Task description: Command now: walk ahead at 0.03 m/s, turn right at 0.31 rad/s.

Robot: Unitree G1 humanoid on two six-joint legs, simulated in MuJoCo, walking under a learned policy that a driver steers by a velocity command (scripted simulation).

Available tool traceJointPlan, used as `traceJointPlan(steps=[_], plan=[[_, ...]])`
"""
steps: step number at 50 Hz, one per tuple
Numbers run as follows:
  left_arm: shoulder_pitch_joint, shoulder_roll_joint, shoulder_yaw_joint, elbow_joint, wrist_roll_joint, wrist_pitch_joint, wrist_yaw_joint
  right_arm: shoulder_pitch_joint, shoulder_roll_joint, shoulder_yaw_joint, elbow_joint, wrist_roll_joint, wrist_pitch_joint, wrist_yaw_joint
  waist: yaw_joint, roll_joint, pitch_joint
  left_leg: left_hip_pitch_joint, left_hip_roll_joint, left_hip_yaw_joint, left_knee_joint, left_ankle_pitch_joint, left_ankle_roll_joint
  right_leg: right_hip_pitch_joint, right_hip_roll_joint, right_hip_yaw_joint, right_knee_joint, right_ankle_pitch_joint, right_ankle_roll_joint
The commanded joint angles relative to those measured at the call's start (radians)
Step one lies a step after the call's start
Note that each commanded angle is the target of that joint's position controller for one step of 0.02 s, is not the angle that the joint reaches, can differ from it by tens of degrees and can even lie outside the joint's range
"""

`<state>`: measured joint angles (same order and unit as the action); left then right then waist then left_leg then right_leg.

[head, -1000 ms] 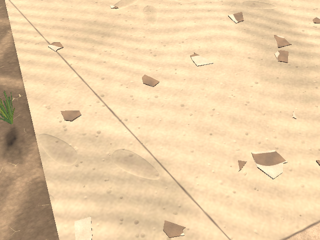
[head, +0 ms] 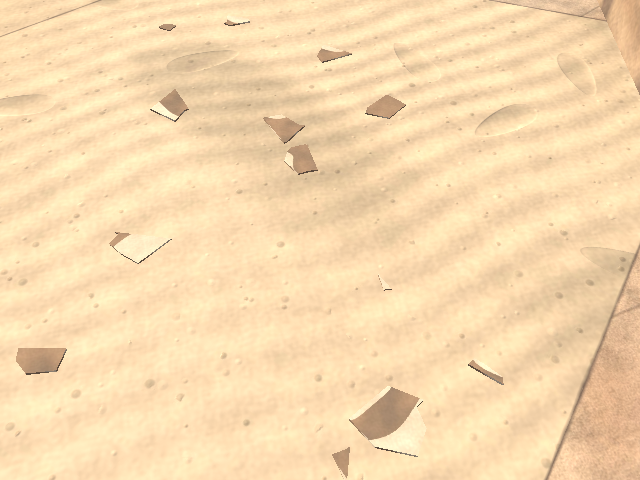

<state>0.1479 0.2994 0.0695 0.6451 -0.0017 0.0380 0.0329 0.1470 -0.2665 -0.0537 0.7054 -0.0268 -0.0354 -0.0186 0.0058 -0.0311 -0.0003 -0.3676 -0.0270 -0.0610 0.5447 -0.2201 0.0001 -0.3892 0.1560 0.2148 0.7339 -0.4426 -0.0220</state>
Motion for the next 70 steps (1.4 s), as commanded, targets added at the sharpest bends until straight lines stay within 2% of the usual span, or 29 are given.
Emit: traceJointPlan(steps=[1,4,8,13,14,15,16,18,22,25,27,29,32,33,34,35,36,38,44,52,55,57,58,59,60,61,63,66,70], plan=[[0.07,0.179,0.049,-0.048,-0.001,-0.024,0.0,0.027,-0.157,-0.043,-0.08,-0.008,-0.01,-0.001,-0.001,0.211,-0.118,0.247,0.41,-0.432,-0.179,0.572,0.306,-0.185,-0.048,-0.023,0.427,-0.198,0.067],[0.056,0.106,0.037,-0.019,-0.006,0.007,0.005,-0.03,-0.114,-0.026,-0.082,0.022,0.004,-0.005,0.015,0.139,-0.085,0.205,0.276,-0.235,-0.159,0.489,0.206,-0.168,-0.069,-0.039,0.467,-0.072,0.108],[0.01,0.009,0.0,-0.029,-0.005,0.003,-0.004,-0.026,-0.102,-0.023,-0.07,0.015,0.025,-0.004,-0.006,0.229,-0.106,0.2,0.195,-0.12,-0.165,0.436,0.185,-0.005,-0.127,-0.165,0.104,-0.031,0.124],[0.05,0.038,0.007,0.012,-0.002,-0.007,-0.017,0.043,-0.117,-0.022,-0.039,0.035,0.033,-0.001,-0.005,0.217,-0.084,0.154,0.197,-0.156,-0.142,0.255,0.158,0.219,-0.129,-0.199,-0.37,0.269,0.061],[0.052,0.071,0.01,0.004,0.013,-0.009,-0.015,0.073,-0.107,-0.016,-0.03,0.029,0.023,0.003,-0.013,0.167,-0.095,0.087,0.184,-0.145,-0.131,0.166,0.102,0.307,-0.184,-0.133,-0.365,0.348,0.028],[0.062,0.134,0.021,-0.002,0.024,-0.008,-0.008,0.086,-0.082,-0.006,-0.039,0.003,0.008,0.013,-0.045,0.018,-0.115,0.021,0.116,-0.065,-0.051,0.054,0.045,0.359,-0.295,-0.03,-0.317,0.511,-0.02],[0.032,0.091,0.012,0.024,0.026,-0.011,-0.016,0.078,-0.034,0.005,-0.044,-0.001,0.001,0.014,-0.069,-0.149,-0.104,0.097,0.058,0.016,-0.074,-0.061,-0.008,0.197,-0.313,-0.012,-0.333,0.335,-0.079],[0.0,0.017,-0.008,0.017,0.033,-0.027,-0.025,0.001,-0.074,-0.004,-0.035,-0.005,0.003,0.01,-0.03,-0.08,-0.035,0.142,0.055,0.016,-0.064,0.02,-0.039,0.117,-0.25,-0.043,-0.361,0.15,-0.044],[0.077,0.049,-0.003,0.058,0.016,-0.046,-0.015,0.039,-0.063,-0.006,-0.005,0.013,0.016,-0.003,-0.012,-0.077,0.01,0.12,0.018,0.054,-0.016,-0.083,-0.024,0.09,-0.221,-0.053,-0.382,-0.062,-0.034],[0.143,0.132,0.021,0.066,0.002,-0.043,-0.007,-0.004,-0.072,-0.016,-0.026,0.041,-0.005,-0.001,0.04,-0.172,0.122,-0.091,-0.004,0.105,0.196,-0.218,-0.004,0.094,-0.379,0.197,-0.523,-0.384,-0.159],[0.151,0.124,0.02,0.077,-0.005,-0.059,-0.002,-0.016,-0.073,-0.021,-0.039,0.053,-0.031,0.012,0.04,-0.18,0.155,-0.186,0.05,0.054,0.278,-0.261,0.034,0.136,-0.444,0.28,-0.542,-0.312,-0.208],[0.126,0.108,0.016,0.077,-0.019,-0.069,-0.006,0.002,-0.062,-0.018,-0.035,0.058,-0.052,0.03,0.022,-0.146,0.136,-0.161,0.071,0.054,0.187,-0.281,0.068,0.18,-0.432,0.228,-0.518,-0.195,-0.197],[0.048,0.079,0.008,0.068,-0.022,-0.065,-0.017,0.201,-0.067,-0.033,0.062,0.042,-0.062,0.042,-0.08,-0.077,0.032,0.292,-0.003,0.119,-0.036,0.018,0.056,0.012,-0.302,0.028,-0.381,-0.001,-0.122],[0.028,0.026,-0.008,0.057,-0.012,-0.072,-0.02,0.302,-0.107,-0.045,0.081,0.039,-0.061,0.037,-0.116,0.027,-0.001,0.412,0.094,-0.029,-0.104,-0.045,0.079,-0.075,-0.232,-0.062,-0.178,0.061,-0.073],[0.03,-0.016,-0.017,0.012,-0.013,-0.09,-0.018,0.385,-0.239,-0.073,0.08,0.037,-0.063,0.039,-0.12,0.324,-0.031,0.525,0.324,-0.457,-0.274,-0.206,0.208,-0.278,-0.103,-0.201,0.159,-0.01,0.005],[0.022,0.052,0.001,0.003,-0.028,-0.108,-0.016,0.38,-0.202,-0.059,0.071,0.028,-0.069,0.044,-0.117,0.295,-0.006,0.498,0.418,-0.68,-0.366,-0.324,0.296,-0.392,-0.12,-0.118,0.351,-0.136,0.007],[0.032,0.077,0.01,0.014,-0.044,-0.121,-0.022,0.311,-0.159,-0.043,0.056,0.028,-0.072,0.039,-0.078,0.202,0.067,0.464,0.409,-0.604,-0.359,-0.36,0.283,-0.457,-0.18,-0.091,0.432,-0.058,-0.016],[0.028,0.059,0.009,0.037,-0.03,-0.13,-0.031,0.245,-0.134,-0.031,0.037,0.025,-0.072,0.038,-0.053,0.113,0.093,0.428,0.326,-0.413,-0.371,-0.238,0.225,-0.472,-0.239,-0.121,0.408,0.12,-0.04],[-0.059,0.007,-0.002,0.022,-0.008,-0.121,-0.054,0.298,-0.113,-0.017,0.06,0.03,-0.053,0.024,-0.061,0.101,0.064,0.396,0.222,-0.114,-0.402,0.271,0.191,-0.407,-0.251,-0.202,0.173,0.345,0.019],[-0.272,0.007,-0.019,-0.051,-0.025,-0.141,-0.089,0.352,-0.15,-0.026,0.106,0.044,-0.035,0.007,-0.091,0.117,0.133,0.392,0.259,-0.039,-0.411,0.299,0.182,-0.274,-0.199,-0.226,-0.184,0.503,0.004],[-0.219,0.053,-0.002,-0.045,-0.02,-0.145,-0.094,0.329,-0.175,-0.037,0.112,0.045,-0.025,0.002,-0.031,0.144,0.065,0.476,0.278,-0.021,-0.287,0.633,0.153,-0.155,-0.155,-0.249,-0.218,0.408,-0.05],[0.034,0.124,0.035,0.025,-0.018,-0.138,-0.076,0.302,-0.178,-0.035,0.105,0.038,-0.011,-0.003,0.104,0.154,-0.107,0.419,0.222,0.03,0.022,0.891,0.111,0.199,-0.112,-0.284,-0.238,0.411,-0.109],[0.228,0.186,0.051,0.065,-0.004,-0.132,-0.061,0.306,-0.148,-0.02,0.08,0.021,-0.012,-0.007,0.167,0.065,-0.261,0.176,0.177,0.042,0.326,0.593,0.082,0.55,-0.292,-0.082,-0.186,0.402,-0.172],[0.28,0.249,0.06,0.088,0.001,-0.135,-0.068,0.462,0.015,0.025,0.07,0.025,-0.031,0.009,0.067,-0.233,-0.423,-0.214,-0.029,0.007,0.69,-0.276,0.018,0.877,-0.547,0.447,-0.291,0.145,-0.345],[0.272,0.144,0.036,0.093,-0.01,-0.134,-0.065,0.379,-0.101,0.001,0.082,0.053,-0.053,0.013,0.12,-0.164,-0.387,-0.325,-0.005,-0.106,0.801,-0.34,0.03,0.826,-0.526,0.555,-0.423,-0.001,-0.317],[0.186,0.113,0.024,0.088,-0.013,-0.132,-0.059,0.253,-0.152,-0.016,0.038,0.078,-0.066,0.017,0.105,-0.123,-0.199,-0.393,0.047,-0.07,0.808,-0.256,0.037,0.671,-0.492,0.385,-0.449,0.033,-0.267],[0.067,0.075,0.011,0.078,0.001,-0.133,-0.061,0.167,-0.138,-0.017,0.022,0.051,-0.073,0.01,0.035,0.009,-0.052,-0.316,0.13,-0.027,0.702,-0.106,0.034,0.372,-0.416,0.175,-0.5,0.253,-0.229],[0.033,0.049,0.007,0.096,0.009,-0.154,-0.064,0.242,-0.088,-0.013,0.048,0.05,-0.036,0.011,-0.036,-0.042,-0.037,-0.198,0.177,-0.031,0.63,-0.052,0.018,0.209,-0.372,0.027,-0.584,0.336,-0.232],[0.069,0.093,0.018,0.145,0.013,-0.168,-0.052,0.134,-0.084,-0.012,0.014,0.045,-0.016,0.006,-0.018,-0.019,0.039,-0.301,0.185,-0.052,0.488,0.102,-0.012,0.171,-0.374,-0.106,-0.641,0.404,-0.223]])
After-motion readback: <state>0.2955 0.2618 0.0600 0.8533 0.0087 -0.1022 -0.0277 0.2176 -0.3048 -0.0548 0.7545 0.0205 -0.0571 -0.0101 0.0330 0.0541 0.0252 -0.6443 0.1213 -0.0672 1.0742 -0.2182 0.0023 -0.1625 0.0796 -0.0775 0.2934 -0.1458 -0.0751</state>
